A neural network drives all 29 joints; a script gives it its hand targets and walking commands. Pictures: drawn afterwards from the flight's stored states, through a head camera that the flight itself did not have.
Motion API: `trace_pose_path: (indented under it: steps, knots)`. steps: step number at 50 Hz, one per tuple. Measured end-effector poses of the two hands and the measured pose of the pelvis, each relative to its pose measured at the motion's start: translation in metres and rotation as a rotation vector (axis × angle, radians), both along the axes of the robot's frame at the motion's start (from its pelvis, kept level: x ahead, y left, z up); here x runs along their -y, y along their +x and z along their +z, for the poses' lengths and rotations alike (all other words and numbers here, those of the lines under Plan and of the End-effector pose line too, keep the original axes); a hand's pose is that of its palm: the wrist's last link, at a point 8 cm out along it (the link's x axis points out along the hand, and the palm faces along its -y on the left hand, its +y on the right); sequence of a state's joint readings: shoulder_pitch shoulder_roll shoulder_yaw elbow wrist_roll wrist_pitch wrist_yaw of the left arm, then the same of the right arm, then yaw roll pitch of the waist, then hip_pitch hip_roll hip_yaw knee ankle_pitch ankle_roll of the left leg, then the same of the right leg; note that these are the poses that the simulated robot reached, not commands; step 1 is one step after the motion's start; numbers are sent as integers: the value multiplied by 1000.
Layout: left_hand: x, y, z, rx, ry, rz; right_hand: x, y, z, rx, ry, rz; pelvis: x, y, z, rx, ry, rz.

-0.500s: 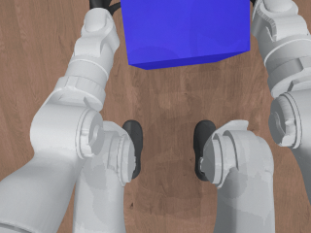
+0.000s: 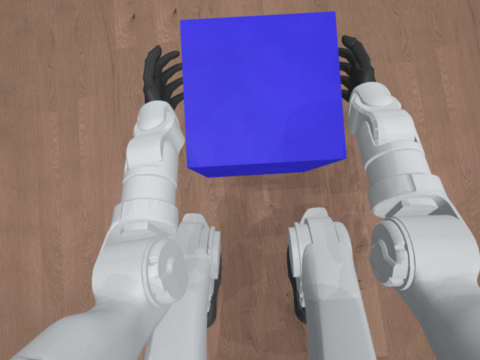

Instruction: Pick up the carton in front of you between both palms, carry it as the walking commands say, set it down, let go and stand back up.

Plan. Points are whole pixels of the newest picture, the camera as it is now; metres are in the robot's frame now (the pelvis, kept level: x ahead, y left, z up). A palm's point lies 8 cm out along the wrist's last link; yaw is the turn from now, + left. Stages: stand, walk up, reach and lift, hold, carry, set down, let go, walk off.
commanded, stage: reach and lift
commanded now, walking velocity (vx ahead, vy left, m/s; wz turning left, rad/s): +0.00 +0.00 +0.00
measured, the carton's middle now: (256, 114) +0.50 -0.03 -0.15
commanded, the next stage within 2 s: none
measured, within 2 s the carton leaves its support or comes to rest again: neither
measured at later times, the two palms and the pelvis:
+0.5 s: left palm (103, 71) +0.48 +0.13 +0.07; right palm (400, 64) +0.47 -0.17 +0.06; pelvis +0.03 +0.02 +0.13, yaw -3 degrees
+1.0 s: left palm out of the picture +0.44 +0.13 +0.25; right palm out of the picture +0.42 -0.17 +0.23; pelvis +0.09 +0.01 +0.28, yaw -3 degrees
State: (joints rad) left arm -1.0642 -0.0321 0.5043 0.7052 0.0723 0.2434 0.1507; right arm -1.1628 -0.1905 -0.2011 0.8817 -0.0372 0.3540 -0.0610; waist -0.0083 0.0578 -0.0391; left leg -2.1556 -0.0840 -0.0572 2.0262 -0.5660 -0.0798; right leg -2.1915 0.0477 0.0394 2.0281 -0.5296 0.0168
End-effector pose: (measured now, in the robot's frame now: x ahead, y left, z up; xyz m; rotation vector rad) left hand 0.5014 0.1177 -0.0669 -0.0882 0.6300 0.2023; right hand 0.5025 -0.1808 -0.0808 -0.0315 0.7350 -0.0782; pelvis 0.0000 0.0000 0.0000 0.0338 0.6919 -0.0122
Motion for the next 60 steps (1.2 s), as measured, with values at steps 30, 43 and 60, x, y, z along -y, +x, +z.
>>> trace_pose_path:
  steps: [30, 43, 60]
  knots:
    - [-8, -25, 177, -5, -13, -55, -9, -45, 179, -6, 1, -76, -22, 43, 156, 18, -33, -26]
    - [-9, -48, 269, -8, 16, -68, -10, -70, 265, -8, 15, -78, -15, 74, 236, 156, -26, -44]
    - [-17, -75, 368, -11, 22, -103, -18, -105, 365, -7, 20, -108, -6, 101, 321, 421, -42, -42]
